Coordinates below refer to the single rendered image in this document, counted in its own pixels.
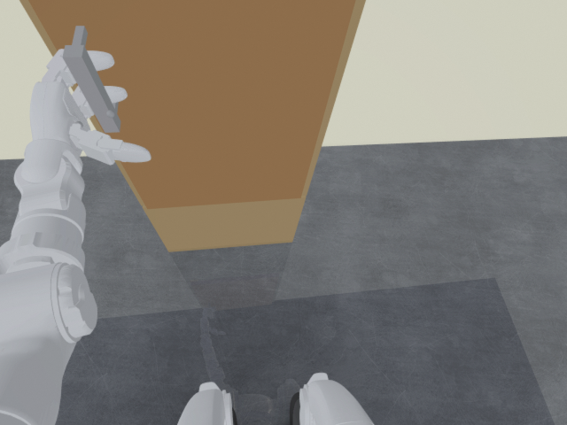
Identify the handle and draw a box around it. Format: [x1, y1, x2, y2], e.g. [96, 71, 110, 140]
[62, 26, 120, 133]

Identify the robot left hand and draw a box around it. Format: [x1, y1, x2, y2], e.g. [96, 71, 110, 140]
[30, 49, 151, 165]

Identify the left robot upper arm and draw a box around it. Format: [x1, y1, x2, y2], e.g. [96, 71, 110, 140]
[0, 262, 97, 425]

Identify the robot thigh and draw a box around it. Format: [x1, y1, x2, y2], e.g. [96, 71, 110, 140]
[177, 389, 233, 425]
[299, 380, 374, 425]

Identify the robot right thigh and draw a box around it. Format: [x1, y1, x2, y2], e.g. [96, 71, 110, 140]
[299, 380, 374, 425]

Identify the robot left forearm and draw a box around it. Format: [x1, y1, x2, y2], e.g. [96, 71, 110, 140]
[0, 139, 86, 274]

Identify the cupboard door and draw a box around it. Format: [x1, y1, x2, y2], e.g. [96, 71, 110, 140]
[28, 0, 356, 209]

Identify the robot left thigh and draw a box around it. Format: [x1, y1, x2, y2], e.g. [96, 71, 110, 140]
[177, 389, 233, 425]

